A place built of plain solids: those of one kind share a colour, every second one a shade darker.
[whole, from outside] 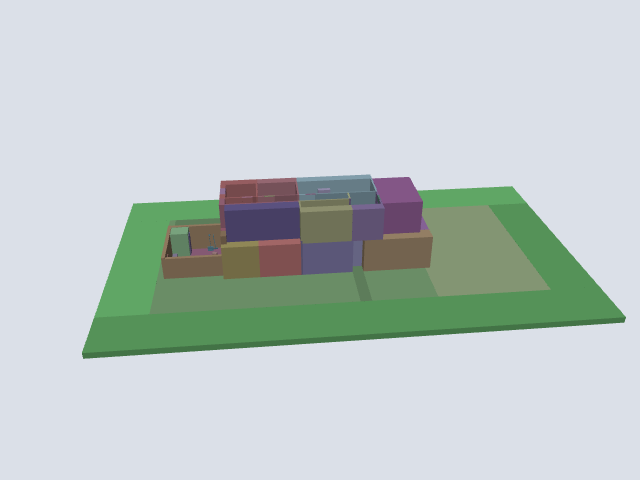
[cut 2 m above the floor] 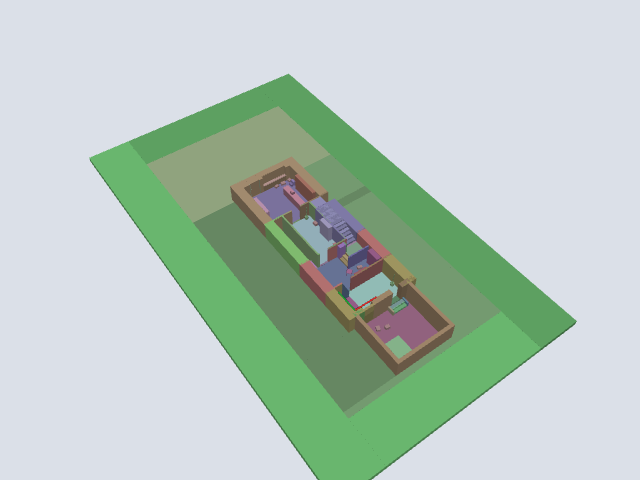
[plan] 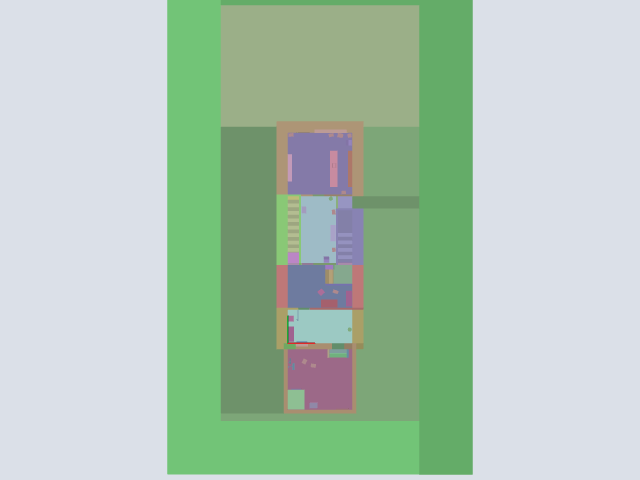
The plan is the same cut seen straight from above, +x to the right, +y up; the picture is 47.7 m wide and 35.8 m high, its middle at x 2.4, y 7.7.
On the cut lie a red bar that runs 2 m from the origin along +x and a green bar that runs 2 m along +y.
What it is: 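A small shop in a terrace of about 1900; a sales room behind a shop front, a store passage, a back shop and a yard; stock rooms over it and a cellar under it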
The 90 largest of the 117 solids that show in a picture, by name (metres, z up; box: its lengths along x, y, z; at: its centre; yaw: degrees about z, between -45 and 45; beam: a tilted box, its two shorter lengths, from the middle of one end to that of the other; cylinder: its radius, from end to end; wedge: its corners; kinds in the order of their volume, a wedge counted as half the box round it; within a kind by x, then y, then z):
{
 "ground_garden_1": {"box": [4.0, 39.0, 0.5], "at": [-7.0, 9.7, -0.27]},
 "ground_garden_2": {"box": [14.8, 4.0, 0.5], "at": [2.4, -7.8, -0.27]},
 "ground_garden_3": {"box": [14.8, 4.0, 0.5], "at": [2.4, 27.2, -0.27]},
 "ground_garden_4": {"box": [4.0, 39.0, 0.5], "at": [11.8, 9.7, -0.27]},
 "flightU_1": {"box": [1.08, 3.93, 3.84], "at": [4.27, 7.96, -1.22]},
 "flightU_2": {"box": [1.08, 3.65, 4.02], "at": [4.27, 8.1, -1.13]},
 "flightU_3": {"box": [1.08, 3.37, 4.19], "at": [4.27, 8.24, -1.04]},
 "flightU_4": {"box": [1.08, 3.1, 4.37], "at": [4.27, 8.38, -0.96]},
 "flightU_5": {"box": [1.08, 2.82, 4.54], "at": [4.27, 8.52, -0.87]},
 "flightU_6": {"box": [1.08, 2.54, 4.72], "at": [4.27, 8.66, -0.78]},
 "flightU_7": {"box": [1.08, 2.27, 4.89], "at": [4.27, 8.79, -0.69]},
 "flightU_8": {"box": [1.08, 1.99, 5.07], "at": [4.27, 8.93, -0.6]},
 "flightU_9": {"box": [1.08, 1.71, 5.25], "at": [4.27, 9.07, -0.52]},
 "flightU_10": {"box": [1.08, 1.44, 5.42], "at": [4.27, 9.21, -0.43]},
 "ground_side_1": {"box": [4.15, 16.6, 0.5], "at": [-2.92, 7.85, -0.27]},
 "ground_side_2": {"box": [4.7, 4.8, 0.5], "at": [-2.65, -2.85, -0.27]},
 "ground_side_3": {"box": [14.8, 0.55, 0.5], "at": [2.4, -5.53, -0.27]},
 "ground_side_4": {"box": [5.0, 0.91, 0.5], "at": [7.3, 10.51, -0.27]},
 "ground_side_5": {"box": [4.7, 4.8, 0.5], "at": [7.45, -2.85, -0.27]},
 "ground_side_6": {"box": [4.15, 10.51, 0.5], "at": [7.72, 4.8, -0.27]},
 "ground_side_7": {"box": [4.15, 5.19, 0.5], "at": [7.72, 13.55, -0.27]},
 "floor_yard_1": {"box": [4.8, 4.5, 2.79], "at": [2.4, -2.7, -1.75]},
 "wall_sales_1": {"box": [0.85, 5.59, 3.17], "at": [-0.42, 13.76, 1.33]},
 "wall_sales_2": {"box": [1.49, 0.85, 3.17], "at": [-0.1, 16.12, 1.33]},
 "wall_sales_3": {"box": [2.72, 0.14, 3.17], "at": [0.51, 11.03, 1.33]},
 "wall_sales_4": {"box": [1.0, 0.81, 2.15], "at": [1.14, 16.15, 1.07]},
 "wall_sales_5": {"box": [2.4, 0.85, 0.87], "at": [3.19, 16.12, 0.18]},
 "wall_sales_6": {"box": [2.4, 0.6, 1.75], "at": [3.19, 16.25, 1.49]},
 "wall_sales_7": {"box": [2.94, 0.14, 3.17], "at": [4.18, 11.03, 1.33]},
 "wall_sales_8": {"box": [1.26, 0.85, 3.17], "at": [5.02, 16.12, 1.33]},
 "wall_sales_9": {"box": [0.85, 5.59, 3.17], "at": [5.22, 13.76, 1.33]},
 "wall_fill_front_1": {"box": [4.8, 3.26, 2.8], "at": [2.4, 14.07, 4.32]},
 "ground_street_1": {"box": [14.8, 9.05, 0.3], "at": [2.4, 20.68, -0.17]},
 "wall_yard_1": {"box": [0.3, 5.25, 4.67], "at": [-0.15, -2.62, -0.41]},
 "wall_yard_2": {"box": [5.4, 0.3, 4.69], "at": [2.4, -5.1, -0.4]},
 "wall_yard_3": {"box": [1.8, 0.45, 6.39], "at": [2.4, -0.23, 0.45]},
 "wall_yard_4": {"box": [0.9, 0.45, 6.39], "at": [4.65, -0.23, 0.45]},
 "wall_yard_5": {"box": [0.3, 5.25, 4.58], "at": [4.95, -2.62, -0.45]},
 "flightC_1": {"box": [0.86, 0.6, 2.79], "at": [0.42, 7.07, -1.75]},
 "flightC_2": {"box": [0.86, 1.16, 2.44], "at": [0.42, 7.35, -1.92]},
 "flightC_3": {"box": [0.86, 1.44, 2.26], "at": [0.42, 7.49, -2.01]},
 "flightC_4": {"box": [0.86, 1.99, 1.91], "at": [0.42, 7.76, -2.18]},
 "flightC_5": {"box": [0.86, 2.27, 1.74], "at": [0.42, 7.9, -2.27]},
 "flightC_6": {"box": [0.86, 2.54, 1.56], "at": [0.42, 8.04, -2.36]},
 "flightC_7": {"box": [0.86, 3.1, 1.21], "at": [0.42, 8.32, -2.54]},
 "flightC_8": {"box": [0.86, 3.37, 1.03], "at": [0.42, 8.46, -2.63]},
 "flightC_9": {"box": [0.86, 3.93, 0.68], "at": [0.42, 8.73, -2.8]},
 "wall_scullery_1": {"box": [0.85, 3.09, 3.17], "at": [-0.42, 1.09, 1.33]},
 "wall_scullery_2": {"box": [1.45, 0.45, 3.17], "at": [-0.12, -0.23, 1.33]},
 "wall_scullery_3": {"box": [4.03, 0.14, 3.17], "at": [3.64, 2.57, 1.33]},
 "wall_scullery_4": {"box": [1.45, 0.45, 3.17], "at": [4.92, -0.23, 1.33]},
 "wall_scullery_5": {"box": [0.85, 3.09, 3.17], "at": [5.22, 1.09, 1.33]},
 "wall_backshop_1": {"box": [0.85, 3.48, 3.17], "at": [-0.42, 4.24, 1.33]},
 "wall_backshop_2": {"box": [4.03, 0.14, 3.17], "at": [3.64, 2.57, 1.33]},
 "wall_backshop_3": {"box": [0.85, 3.48, 3.17], "at": [5.22, 4.24, 1.33]},
 "wall_mid_1": {"box": [0.85, 6.6, 2.8], "at": [-0.42, 9.14, 4.32]},
 "wall_mid_2": {"box": [3.42, 0.14, 2.8], "at": [0.86, 12.37, 4.32]},
 "wall_mid_3": {"box": [0.14, 5.11, 2.8], "at": [2.5, 9.88, 4.32]},
 "wall_fill_press_1": {"box": [1.06, 5.84, 2.8], "at": [4.27, 2.92, 4.32]},
 "wall_stairC_1": {"box": [0.85, 5.26, 3.17], "at": [-0.42, 8.47, 1.33]},
 "wall_stairC_2": {"box": [0.14, 5.26, 3.17], "at": [0.91, 8.47, 1.33]},
 "wall_stairU_1": {"box": [0.14, 4.22, 3.42], "at": [3.67, 7.95, 1.46]},
 "wall_stairU_2": {"box": [0.85, 4.22, 3.42], "at": [5.22, 7.95, 1.46]},
 "wall_boxU_1": {"box": [0.14, 4.08, 2.8], "at": [3.67, 7.88, 4.32]},
 "wall_boxU_2": {"box": [0.85, 4.08, 2.8], "at": [5.22, 7.88, 4.32]},
 "wall_rear_1": {"box": [0.85, 3.48, 2.8], "at": [-0.42, 4.24, 4.32]},
 "wall_rear_2": {"box": [3.42, 0.14, 2.8], "at": [0.86, 5.91, 4.32]},
 "wall_kitchen_1": {"box": [0.85, 3.09, 2.8], "at": [-0.42, 1.09, 4.32]},
 "wall_kitchen_2": {"box": [3.42, 0.14, 2.8], "at": [0.86, 2.57, 4.32]},
 "floor_quarterU_1": {"box": [1.41, 1.41, 3.67], "at": [4.09, 5.13, -1.31]},
 "wall_landing_1": {"box": [0.85, 2.52, 2.8], "at": [5.22, 11.18, 4.32]},
 "floor_sales_1": {"box": [4.8, 4.6, 0.25], "at": [2.4, 13.4, -0.13]},
 "wall_store_1": {"box": [0.14, 5.26, 3.17], "at": [0.91, 8.47, 1.33]},
 "wall_store_2": {"box": [0.14, 5.26, 3.17], "at": [3.67, 8.47, 1.33]},
 "wall_outhouse_1": {"box": [1.24, 1.48, 2.3], "at": [0.62, -4.21, 0.75]},
 "floor_backshop_1": {"box": [4.8, 3.2, 0.25], "at": [2.4, 4.24, -0.13]},
 "flightV_1": {"box": [0.6, 1.08, 3.32], "at": [3.1, 4.96, -1.48]},
 "flightV_2": {"box": [0.33, 1.08, 3.49], "at": [3.24, 4.96, -1.39]},
 "wall_corr_1": {"box": [1.31, 0.45, 2.8], "at": [3.08, -0.23, 4.32]},
 "wall_corr_2": {"box": [0.14, 4.39, 2.8], "at": [3.67, 1.75, 4.32]},
 "floor_store_1": {"box": [2.62, 4.98, 0.25], "at": [2.29, 8.47, -0.13]},
 "wall_fill_1": {"box": [1.06, 0.9, 3.17], "at": [4.27, 10.51, 1.33]},
 "floor_scullery_1": {"box": [4.8, 2.5, 0.25], "at": [2.4, 1.25, -0.13]},
 "wall_yard_n0a_1": {"box": [0.9, 0.45, 6.39], "at": [0.15, -0.23, 0.45]},
 "shelving_back_1": {"box": [0.32, 2.7, 2.1], "at": [4.64, 13.0, 1.05]},
 "shelving_side_1": {"box": [0.32, 2.03, 2.0], "at": [0.16, 13.07, 1.0]},
 "flightY_1": {"box": [1.3, 0.33, 2.96], "at": [3.75, -0.9, -1.66]},
 "floor_stoop_1": {"box": [1.3, 0.3, 3.14], "at": [3.75, -0.6, -1.57]},
 "wall_head_sales_1": {"box": [2.4, 0.85, 0.55], "at": [3.19, 16.12, 2.64]},
 "counter_1": {"box": [0.52, 2.66, 0.78], "at": [3.43, 13.0, 0.49]}
}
